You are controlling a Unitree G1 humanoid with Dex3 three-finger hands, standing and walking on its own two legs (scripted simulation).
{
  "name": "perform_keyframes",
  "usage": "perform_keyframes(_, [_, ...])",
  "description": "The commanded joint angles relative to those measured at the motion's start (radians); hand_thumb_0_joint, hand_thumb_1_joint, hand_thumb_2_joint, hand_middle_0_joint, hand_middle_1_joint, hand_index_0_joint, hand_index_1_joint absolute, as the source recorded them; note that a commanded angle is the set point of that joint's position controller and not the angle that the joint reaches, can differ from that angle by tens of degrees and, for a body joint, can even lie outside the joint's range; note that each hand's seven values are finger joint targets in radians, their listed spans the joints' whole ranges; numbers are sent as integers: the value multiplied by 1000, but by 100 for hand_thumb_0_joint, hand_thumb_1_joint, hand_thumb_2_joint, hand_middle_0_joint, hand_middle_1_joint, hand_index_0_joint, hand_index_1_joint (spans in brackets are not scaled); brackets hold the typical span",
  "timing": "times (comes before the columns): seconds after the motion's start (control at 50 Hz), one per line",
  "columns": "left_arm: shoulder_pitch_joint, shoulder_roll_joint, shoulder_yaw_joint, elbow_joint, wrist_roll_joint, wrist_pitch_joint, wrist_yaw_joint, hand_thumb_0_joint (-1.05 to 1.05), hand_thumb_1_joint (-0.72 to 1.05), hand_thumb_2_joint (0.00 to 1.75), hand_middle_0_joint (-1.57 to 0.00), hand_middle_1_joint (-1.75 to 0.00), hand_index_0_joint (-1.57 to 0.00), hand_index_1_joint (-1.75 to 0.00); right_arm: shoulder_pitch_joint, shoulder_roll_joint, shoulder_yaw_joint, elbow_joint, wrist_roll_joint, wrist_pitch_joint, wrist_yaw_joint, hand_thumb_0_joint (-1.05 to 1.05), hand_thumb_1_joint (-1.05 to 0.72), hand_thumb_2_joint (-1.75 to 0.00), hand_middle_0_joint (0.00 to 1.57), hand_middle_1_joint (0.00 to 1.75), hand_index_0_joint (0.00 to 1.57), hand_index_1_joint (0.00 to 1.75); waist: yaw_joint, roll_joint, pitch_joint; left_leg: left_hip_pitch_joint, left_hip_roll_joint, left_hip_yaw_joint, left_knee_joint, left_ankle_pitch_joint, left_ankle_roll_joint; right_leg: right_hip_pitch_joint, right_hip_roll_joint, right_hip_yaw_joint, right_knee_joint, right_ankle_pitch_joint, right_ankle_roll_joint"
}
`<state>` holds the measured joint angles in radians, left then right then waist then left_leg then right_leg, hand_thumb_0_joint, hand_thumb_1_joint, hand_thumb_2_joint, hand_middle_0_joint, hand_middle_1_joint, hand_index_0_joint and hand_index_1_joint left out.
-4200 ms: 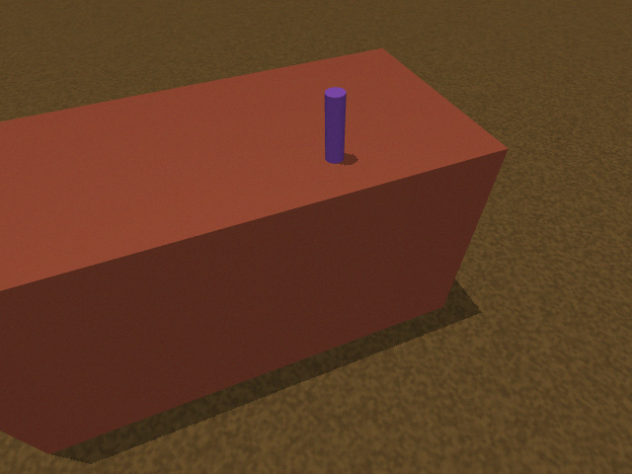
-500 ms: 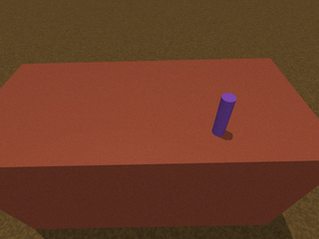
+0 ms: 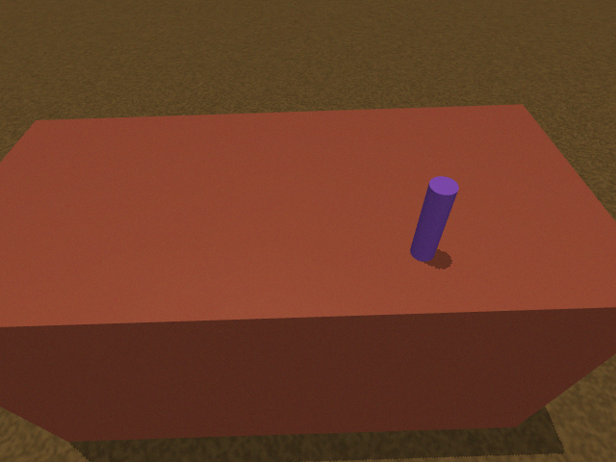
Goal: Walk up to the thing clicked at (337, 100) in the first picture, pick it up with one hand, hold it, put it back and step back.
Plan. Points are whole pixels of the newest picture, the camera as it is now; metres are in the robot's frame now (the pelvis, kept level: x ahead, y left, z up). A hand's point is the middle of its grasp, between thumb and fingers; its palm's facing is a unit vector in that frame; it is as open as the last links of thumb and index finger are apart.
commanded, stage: walk up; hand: right
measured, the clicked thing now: (432, 222) +0.50 -0.19 +0.00
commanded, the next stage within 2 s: stand in 0.16 s
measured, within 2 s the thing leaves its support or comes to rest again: neither
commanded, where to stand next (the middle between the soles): +0.06 -0.02 m, yaw +0 degrees
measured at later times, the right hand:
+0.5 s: hand out of the picture +0.09 -0.26 -0.15, palm faces -0.03 +0.94 -0.34, open 7.3 cm
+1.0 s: hand out of the picture +0.07 -0.26 -0.16, palm faces -0.03 +0.94 -0.33, open 7.3 cm
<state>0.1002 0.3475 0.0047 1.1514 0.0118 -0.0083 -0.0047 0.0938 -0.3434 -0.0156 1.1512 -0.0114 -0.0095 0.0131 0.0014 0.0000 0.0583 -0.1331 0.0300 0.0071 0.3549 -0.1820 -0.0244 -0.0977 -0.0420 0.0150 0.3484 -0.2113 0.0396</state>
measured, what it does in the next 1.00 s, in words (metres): stands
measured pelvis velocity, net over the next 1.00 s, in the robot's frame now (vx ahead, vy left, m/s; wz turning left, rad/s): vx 0.00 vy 0.00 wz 0.01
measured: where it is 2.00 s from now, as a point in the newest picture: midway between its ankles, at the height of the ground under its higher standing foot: outside the picture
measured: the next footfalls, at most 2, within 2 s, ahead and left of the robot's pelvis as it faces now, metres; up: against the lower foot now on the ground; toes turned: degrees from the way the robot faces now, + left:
none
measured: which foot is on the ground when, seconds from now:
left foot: down 0.00-1.00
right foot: down 0.00-1.00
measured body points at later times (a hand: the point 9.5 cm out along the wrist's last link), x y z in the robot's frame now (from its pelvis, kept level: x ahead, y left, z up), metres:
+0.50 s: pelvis +0.00 +0.00 +0.00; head +0.02 +0.00 +0.45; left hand +0.08 +0.30 -0.13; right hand +0.09 -0.31 -0.13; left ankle +0.01 +0.13 -0.75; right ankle -0.01 -0.15 -0.75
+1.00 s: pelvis +0.00 +0.00 +0.00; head +0.01 +0.00 +0.45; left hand +0.06 +0.30 -0.13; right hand +0.07 -0.30 -0.13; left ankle +0.01 +0.13 -0.75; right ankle -0.01 -0.15 -0.75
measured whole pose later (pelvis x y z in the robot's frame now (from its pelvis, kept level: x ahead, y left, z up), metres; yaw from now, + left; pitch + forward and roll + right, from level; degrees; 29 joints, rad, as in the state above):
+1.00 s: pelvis +0.00 +0.00 +0.00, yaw +1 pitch -2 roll +0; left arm 0.12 0.35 0.00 1.13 0.01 -0.01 0.00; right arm 0.10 -0.35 -0.01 1.14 -0.01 -0.01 0.01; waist 0.00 0.00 0.06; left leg -0.13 0.03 0.00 0.34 -0.16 -0.03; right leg -0.09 -0.04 0.00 0.33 -0.20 0.03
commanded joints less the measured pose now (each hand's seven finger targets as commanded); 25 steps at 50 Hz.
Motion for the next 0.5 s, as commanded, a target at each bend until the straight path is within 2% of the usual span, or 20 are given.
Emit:
perform_keyframes(0.0, [-44, 213, 43, -62, -1, -18, 11, 0, 90, 90, -20, -30, -20, -30, -59, -219, -39, -70, 3, -21, -17, 0, -90, -90, 20, 30, 20, 30, 0, -3, -96, 35, 87, -65, -56, 124, 47, -10, -71, 45, -52, 156, -48])
perform_keyframes(0.12, [-55, 212, 44, -66, -1, -19, 13, 0, 90, 90, -20, -30, -20, -30, -52, -214, -39, -71, 5, -18, -18, 0, -90, -90, 20, 30, 20, 30, -4, -5, -87, 32, 85, -61, -53, 152, 43, -1, -75, 47, -54, 188, -47])
perform_keyframes(0.14, [-47, 229, 45, -69, -3, -20, 16, 0, 90, 90, -20, -30, -20, -30, -65, -217, -35, -77, 5, -18, -20, 0, -90, -90, 20, 30, 20, 30, -1, -8, -60, 32, 100, -76, -47, 221, 40, -17, -88, 56, -54, 217, -48])
perform_keyframes(0.18, [-36, 223, 44, -67, -4, -21, 16, 0, 90, 90, -20, -30, -20, -30, -58, -221, -37, -76, 6, -19, -20, 0, -90, -90, 20, 30, 20, 30, -3, 0, -75, 47, 101, -73, -41, 245, 38, -12, -87, 49, -55, 232, -46])
perform_keyframes(0.32, [-42, 223, 42, -76, -4, -22, 15, 0, 90, 90, -20, -30, -20, -30, -64, -220, -31, -78, 9, -14, -17, 0, -90, -90, 20, 30, 20, 30, -8, -1, -100, 54, 96, -72, -48, 184, 35, 3, -89, 56, -77, 195, -46])
perform_keyframes(0.42, [-45, 225, 41, -80, -1, -22, 14, 0, 90, 90, -20, -30, -20, -30, -63, -220, -27, -79, 7, -15, -16, 0, -90, -90, 20, 30, 20, 30, -6, 5, -115, 55, 104, -75, -51, 202, 38, 19, -93, 51, -69, 209, -46])
perform_keyframes(0.48, [-39, 224, 38, -79, -3, -21, 13, 0, 90, 90, -20, -30, -20, -30, -67, -223, -28, -75, 6, -15, -16, 0, -90, -90, 20, 30, 20, 30, -3, 7, -99, 53, 103, -79, -56, 183, 36, -2, -89, 50, -79, 175, -46])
